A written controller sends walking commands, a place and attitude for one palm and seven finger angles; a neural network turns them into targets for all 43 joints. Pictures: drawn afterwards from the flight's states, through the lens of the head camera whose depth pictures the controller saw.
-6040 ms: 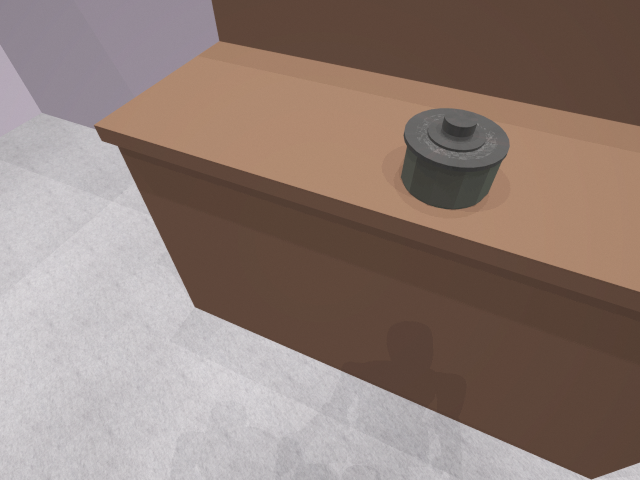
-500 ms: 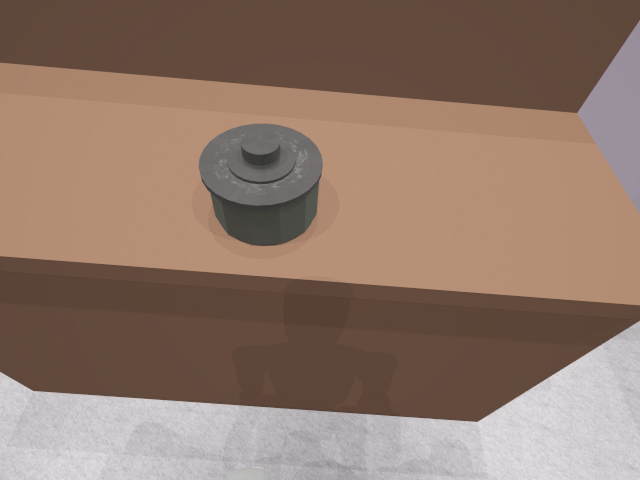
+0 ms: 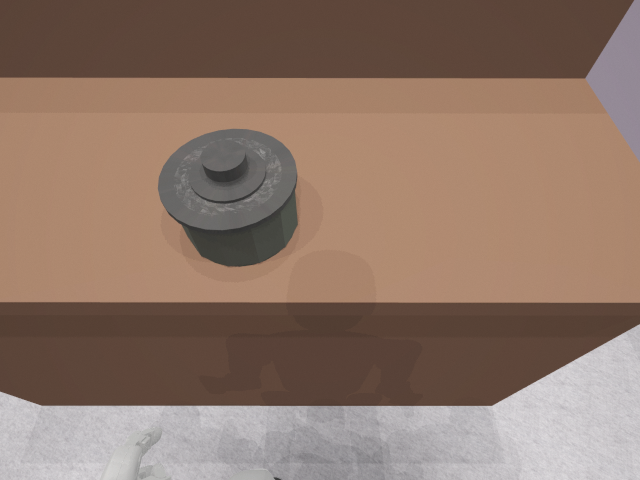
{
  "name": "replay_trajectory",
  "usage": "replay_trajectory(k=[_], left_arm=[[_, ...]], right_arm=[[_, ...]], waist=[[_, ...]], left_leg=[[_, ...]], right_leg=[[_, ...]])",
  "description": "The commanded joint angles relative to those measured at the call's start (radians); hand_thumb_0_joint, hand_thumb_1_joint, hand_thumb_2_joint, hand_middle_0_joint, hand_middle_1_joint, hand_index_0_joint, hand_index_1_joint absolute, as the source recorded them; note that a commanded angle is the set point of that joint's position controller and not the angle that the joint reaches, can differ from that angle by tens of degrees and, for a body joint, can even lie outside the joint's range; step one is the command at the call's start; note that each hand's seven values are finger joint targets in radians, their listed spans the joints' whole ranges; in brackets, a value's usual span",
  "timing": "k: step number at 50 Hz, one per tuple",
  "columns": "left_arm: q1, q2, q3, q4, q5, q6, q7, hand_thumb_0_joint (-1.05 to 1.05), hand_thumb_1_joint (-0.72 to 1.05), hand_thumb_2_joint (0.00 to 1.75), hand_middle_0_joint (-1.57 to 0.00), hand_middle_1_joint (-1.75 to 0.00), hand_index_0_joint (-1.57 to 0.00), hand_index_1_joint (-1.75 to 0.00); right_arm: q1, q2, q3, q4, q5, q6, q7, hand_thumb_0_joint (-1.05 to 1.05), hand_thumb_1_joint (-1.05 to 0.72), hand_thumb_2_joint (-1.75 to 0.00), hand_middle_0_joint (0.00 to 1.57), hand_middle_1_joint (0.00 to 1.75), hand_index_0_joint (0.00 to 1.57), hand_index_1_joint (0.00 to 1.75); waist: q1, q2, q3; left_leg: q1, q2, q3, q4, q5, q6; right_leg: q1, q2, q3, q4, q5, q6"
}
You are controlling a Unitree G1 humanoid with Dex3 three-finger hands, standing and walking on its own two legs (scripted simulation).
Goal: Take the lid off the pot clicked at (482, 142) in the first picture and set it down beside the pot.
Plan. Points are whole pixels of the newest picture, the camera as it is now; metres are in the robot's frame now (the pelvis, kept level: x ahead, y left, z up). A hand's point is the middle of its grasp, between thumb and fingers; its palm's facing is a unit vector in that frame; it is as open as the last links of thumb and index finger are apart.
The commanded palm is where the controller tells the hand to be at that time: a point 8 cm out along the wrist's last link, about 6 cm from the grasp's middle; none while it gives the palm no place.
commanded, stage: come to a stop and stand still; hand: left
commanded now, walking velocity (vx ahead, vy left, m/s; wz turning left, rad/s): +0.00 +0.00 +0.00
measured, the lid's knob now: (224, 160) +0.44 +0.13 +0.14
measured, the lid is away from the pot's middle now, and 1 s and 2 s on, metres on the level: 0.00 0.00 0.00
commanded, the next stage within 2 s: look again from close up in 0.66 s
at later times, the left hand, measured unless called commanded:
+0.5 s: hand out of the picture +0.02 +0.21 -0.17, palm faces -0.01 -0.97 -0.23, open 7.3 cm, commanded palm none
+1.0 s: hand out of the picture +0.04 +0.17 -0.16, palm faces -0.01 -0.98 -0.22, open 7.4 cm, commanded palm none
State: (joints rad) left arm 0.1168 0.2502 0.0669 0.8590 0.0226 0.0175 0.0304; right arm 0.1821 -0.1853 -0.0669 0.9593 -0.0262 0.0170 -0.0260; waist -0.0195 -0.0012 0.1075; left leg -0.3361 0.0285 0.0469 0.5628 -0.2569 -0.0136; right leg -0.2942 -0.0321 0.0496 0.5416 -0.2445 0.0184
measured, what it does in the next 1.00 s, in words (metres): steps on the spot: left foot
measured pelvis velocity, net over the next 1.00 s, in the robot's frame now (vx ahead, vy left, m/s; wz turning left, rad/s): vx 0.02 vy -0.01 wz -0.01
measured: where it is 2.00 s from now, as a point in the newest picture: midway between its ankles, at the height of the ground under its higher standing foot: outside the picture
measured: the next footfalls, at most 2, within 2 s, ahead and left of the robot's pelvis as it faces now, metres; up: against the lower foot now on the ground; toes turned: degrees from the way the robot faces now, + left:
left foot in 0.24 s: +0.03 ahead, +0.10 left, +0.00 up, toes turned -1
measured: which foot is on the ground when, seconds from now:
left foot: down 0.00-0.00, up 0.02-0.22, down 0.24-1.00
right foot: down 0.00-1.00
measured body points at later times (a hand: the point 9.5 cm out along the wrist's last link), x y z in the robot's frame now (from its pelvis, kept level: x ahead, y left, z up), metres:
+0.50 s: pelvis -0.01 +0.02 +0.00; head +0.01 +0.02 +0.45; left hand +0.02 +0.26 -0.15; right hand +0.04 -0.22 -0.15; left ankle -0.01 +0.10 -0.73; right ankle +0.00 -0.14 -0.73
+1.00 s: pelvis +0.02 -0.01 +0.01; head +0.06 -0.02 +0.45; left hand +0.05 +0.22 -0.15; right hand +0.06 -0.24 -0.15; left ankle -0.01 +0.10 -0.73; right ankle +0.00 -0.14 -0.73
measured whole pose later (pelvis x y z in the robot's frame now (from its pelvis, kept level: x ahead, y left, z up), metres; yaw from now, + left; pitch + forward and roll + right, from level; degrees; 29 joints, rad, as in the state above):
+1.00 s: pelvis +0.02 -0.01 +0.01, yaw -1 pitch +1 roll +1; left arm 0.25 0.16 -0.02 1.05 0.01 0.00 0.03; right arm 0.23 -0.18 0.00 1.04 -0.01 -0.02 -0.03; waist 0.00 0.01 0.06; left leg -0.19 -0.03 0.01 0.48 -0.31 0.02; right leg -0.21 -0.02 0.04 0.52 -0.31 0.02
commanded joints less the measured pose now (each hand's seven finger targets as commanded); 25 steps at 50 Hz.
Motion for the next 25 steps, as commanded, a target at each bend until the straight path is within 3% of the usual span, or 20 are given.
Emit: replay_trajectory(k=[1, 2, 3, 5, 8, 10, 11, 12, 13, 14, 15, 16, 17, 19, 20, 22, 25], left_arm=[[0.153, 0.160, 0.012, -0.007, 0.012, -0.026, 0.009, 0.00, 0.90, 0.90, -0.20, -0.30, -0.20, -0.30], [0.113, 0.137, 0.013, -0.017, 0.016, -0.025, 0.012, 0.00, 0.90, 0.90, -0.20, -0.30, -0.20, -0.30], [0.099, 0.133, 0.017, -0.016, 0.011, -0.027, 0.015, 0.00, 0.90, 0.90, -0.20, -0.30, -0.20, -0.30], [0.094, 0.111, 0.010, -0.008, 0.006, -0.032, 0.018, 0.00, 0.90, 0.90, -0.20, -0.30, -0.20, -0.30], [0.110, 0.121, 0.006, 0.013, 0.003, -0.035, 0.019, 0.00, 0.90, 0.90, -0.20, -0.30, -0.20, -0.30], [0.097, 0.112, 0.002, 0.022, -0.006, -0.034, 0.016, 0.00, 0.90, 0.90, -0.20, -0.30, -0.20, -0.30], [0.096, 0.088, -0.002, 0.025, -0.009, -0.031, 0.013, 0.00, 0.90, 0.90, -0.20, -0.30, -0.20, -0.30], [0.109, 0.058, -0.008, 0.028, -0.013, -0.027, 0.009, 0.00, 0.90, 0.90, -0.20, -0.30, -0.20, -0.30], [0.118, 0.038, -0.016, 0.037, -0.015, -0.024, 0.006, 0.00, 0.90, 0.90, -0.20, -0.30, -0.20, -0.30], [0.108, 0.033, -0.018, 0.043, -0.011, -0.018, 0.008, 0.00, 0.90, 0.90, -0.20, -0.30, -0.20, -0.30], [0.240, 0.060, -0.025, 0.098, -0.003, -0.031, 0.042, 0.00, 0.90, 0.90, -0.20, -0.30, -0.20, -0.30], [0.171, 0.098, -0.035, 0.070, -0.008, -0.033, 0.031, 0.00, 0.90, 0.90, -0.20, -0.30, -0.20, -0.30], [0.143, 0.101, -0.036, 0.061, -0.004, -0.026, 0.020, 0.00, 0.90, 0.90, -0.20, -0.30, -0.20, -0.30], [0.154, 0.076, -0.039, 0.056, -0.004, -0.011, 0.009, 0.00, 0.90, 0.90, -0.20, -0.30, -0.20, -0.30], [0.176, 0.062, -0.044, 0.067, 0.001, -0.012, 0.007, 0.00, 0.90, 0.90, -0.20, -0.30, -0.20, -0.30], [0.192, 0.034, -0.054, 0.090, 0.003, -0.020, 0.004, 0.00, 0.90, 0.90, -0.20, -0.30, -0.20, -0.30], [0.201, 0.032, -0.057, 0.104, -0.004, -0.026, 0.004, 0.00, 0.90, 0.90, -0.20, -0.30, -0.20, -0.30]], right_arm=[[0.068, -0.078, -0.027, -0.069, 0.017, 0.012, -0.007, 0.00, -0.90, -0.90, 0.20, 0.30, 0.20, 0.30], [0.053, -0.069, -0.026, -0.065, 0.015, 0.012, -0.005, 0.00, -0.90, -0.90, 0.20, 0.30, 0.20, 0.30], [0.066, -0.076, -0.026, -0.057, 0.016, 0.012, -0.006, 0.00, -0.90, -0.90, 0.20, 0.30, 0.20, 0.30], [0.057, -0.084, -0.023, -0.039, 0.021, 0.003, -0.004, 0.00, -0.90, -0.90, 0.20, 0.30, 0.20, 0.30], [0.066, -0.060, -0.007, -0.014, 0.025, -0.008, 0.001, 0.00, -0.90, -0.90, 0.20, 0.30, 0.20, 0.30], [0.112, -0.048, 0.000, 0.011, 0.024, -0.015, 0.001, 0.00, -0.90, -0.90, 0.20, 0.30, 0.20, 0.30], [0.117, -0.070, 0.001, 0.021, 0.021, -0.026, 0.000, 0.00, -0.90, -0.90, 0.20, 0.30, 0.20, 0.30], [0.096, -0.103, -0.001, 0.019, 0.014, -0.037, -0.001, 0.00, -0.90, -0.90, 0.20, 0.30, 0.20, 0.30], [0.053, -0.123, 0.002, 0.013, 0.012, -0.037, 0.000, 0.00, -0.90, -0.90, 0.20, 0.30, 0.20, 0.30], [0.033, -0.130, 0.007, 0.017, 0.009, -0.027, 0.003, 0.00, -0.90, -0.90, 0.20, 0.30, 0.20, 0.30], [-0.032, -0.159, 0.008, -0.046, 0.030, -0.035, 0.008, 0.00, -0.90, -0.90, 0.20, 0.30, 0.20, 0.30], [0.000, -0.085, 0.021, -0.071, 0.014, -0.029, 0.013, 0.00, -0.90, -0.90, 0.20, 0.30, 0.20, 0.30], [0.026, -0.085, 0.024, -0.066, 0.006, -0.031, 0.013, 0.00, -0.90, -0.90, 0.20, 0.30, 0.20, 0.30], [0.058, -0.114, 0.022, -0.086, 0.001, -0.027, 0.011, 0.00, -0.90, -0.90, 0.20, 0.30, 0.20, 0.30], [0.047, -0.128, 0.021, -0.088, 0.004, -0.028, 0.010, 0.00, -0.90, -0.90, 0.20, 0.30, 0.20, 0.30], [0.053, -0.132, 0.026, -0.092, 0.011, -0.034, 0.009, 0.00, -0.90, -0.90, 0.20, 0.30, 0.20, 0.30], [0.087, -0.119, 0.034, -0.083, 0.013, -0.048, 0.005, 0.00, -0.90, -0.90, 0.20, 0.30, 0.20, 0.30]], waist=[[0.032, -0.235, -0.200], [0.018, -0.223, -0.178], [0.008, -0.258, -0.202], [0.005, -0.216, -0.186], [0.004, -0.149, -0.196], [-0.023, -0.141, -0.179], [-0.016, -0.082, -0.175], [0.002, 0.037, -0.172], [0.026, 0.085, -0.163], [0.026, 0.055, -0.104], [0.067, 0.084, -0.153], [0.019, 0.121, -0.156], [0.003, 0.206, -0.078], [0.006, 0.306, -0.046], [0.023, 0.265, -0.023], [0.035, 0.092, -0.019], [0.026, 0.049, -0.058]], left_leg=[[-0.087, -0.028, -0.072, 0.287, -0.351, -0.010], [-0.111, -0.024, -0.080, 0.337, -0.329, -0.005], [-0.130, -0.028, -0.078, 0.366, -0.321, -0.004], [-0.131, -0.024, -0.068, 0.360, -0.279, -0.016], [-0.015, -0.034, -0.032, 0.117, -0.169, -0.024], [0.148, -0.033, -0.037, -0.089, 0.024, -0.017], [0.219, 0.007, -0.084, -0.147, 0.152, 0.002], [0.219, 0.094, -0.185, -0.169, 0.303, 0.039], [0.169, 0.146, -0.214, -0.189, 0.332, 0.070], [0.094, 0.132, -0.192, -0.195, 0.214, 0.062], [0.097, 0.081, -0.084, 0.014, 0.144, 0.025], [0.078, -0.002, -0.089, -0.029, -0.077, 0.013], [0.065, 0.009, -0.114, -0.091, -0.141, 0.026], [-0.020, 0.087, -0.243, -0.225, -0.274, 0.062], [-0.064, 0.112, -0.277, -0.266, -0.281, 0.082], [-0.066, 0.104, -0.253, -0.243, -0.186, 0.088], [0.022, 0.090, -0.230, -0.223, -0.056, 0.075]], right_leg=[[0.150, -0.324, 0.277, -0.148, 0.594, -0.220], [0.145, -0.263, 0.241, -0.144, 0.559, -0.229], [0.187, -0.244, 0.249, -0.129, 0.599, -0.230], [0.210, -0.210, 0.198, -0.095, 0.692, -0.226], [0.188, -0.188, 0.173, -0.083, 0.626, -0.190], [0.089, -0.149, 0.148, -0.082, 0.435, -0.124], [0.043, -0.108, 0.119, -0.062, 0.332, -0.083], [0.017, -0.044, 0.073, -0.046, 0.209, -0.038], [0.065, -0.012, 0.028, -0.077, 0.065, -0.010], [0.086, -0.003, 0.041, -0.131, -0.012, -0.005], [0.121, -0.070, 0.035, -0.120, 0.110, -0.031], [0.030, -0.108, 0.149, -0.137, -0.129, -0.083], [-0.055, -0.080, 0.122, -0.124, -0.271, -0.094], [-0.047, 0.014, -0.007, -0.014, -0.213, -0.067], [-0.019, 0.027, -0.039, 0.015, -0.156, -0.057], [0.025, 0.019, -0.023, -0.019, -0.082, -0.053], [0.019, -0.008, 0.004, -0.048, -0.047, -0.057]])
